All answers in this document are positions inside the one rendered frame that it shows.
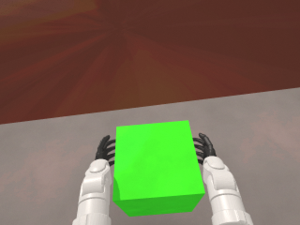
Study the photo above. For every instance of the robot right forearm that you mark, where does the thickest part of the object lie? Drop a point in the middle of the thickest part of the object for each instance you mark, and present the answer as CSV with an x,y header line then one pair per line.
x,y
224,196

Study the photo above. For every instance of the carton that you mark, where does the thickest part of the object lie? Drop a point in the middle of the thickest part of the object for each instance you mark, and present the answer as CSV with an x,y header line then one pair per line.
x,y
156,170

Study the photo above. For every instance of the robot right hand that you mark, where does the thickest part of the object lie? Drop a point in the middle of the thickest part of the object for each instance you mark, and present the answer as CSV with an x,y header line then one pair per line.
x,y
206,147

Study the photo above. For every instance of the robot left hand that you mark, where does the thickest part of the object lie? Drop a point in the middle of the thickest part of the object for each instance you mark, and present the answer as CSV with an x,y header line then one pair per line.
x,y
102,150

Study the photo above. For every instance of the robot left forearm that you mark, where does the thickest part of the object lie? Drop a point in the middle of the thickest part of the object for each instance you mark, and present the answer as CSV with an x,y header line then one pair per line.
x,y
95,193

